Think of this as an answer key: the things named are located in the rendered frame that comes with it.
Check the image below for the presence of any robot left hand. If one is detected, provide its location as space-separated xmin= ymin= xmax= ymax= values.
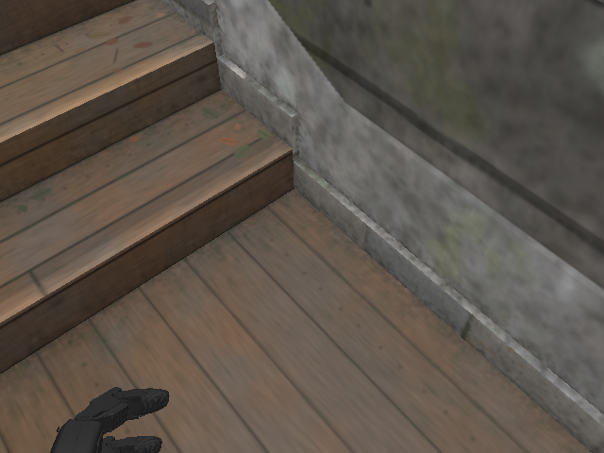
xmin=50 ymin=387 xmax=169 ymax=453

